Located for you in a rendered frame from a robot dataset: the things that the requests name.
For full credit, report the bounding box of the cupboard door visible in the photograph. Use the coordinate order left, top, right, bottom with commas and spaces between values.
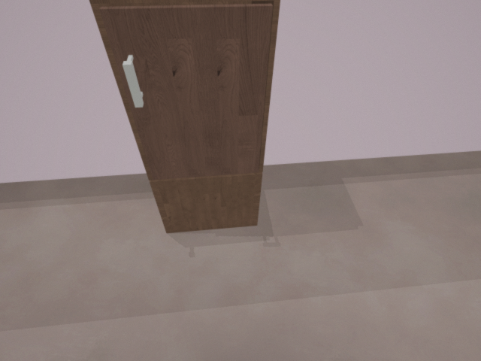
99, 4, 273, 180

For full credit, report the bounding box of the handle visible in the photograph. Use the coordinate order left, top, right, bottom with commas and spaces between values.
123, 55, 144, 108

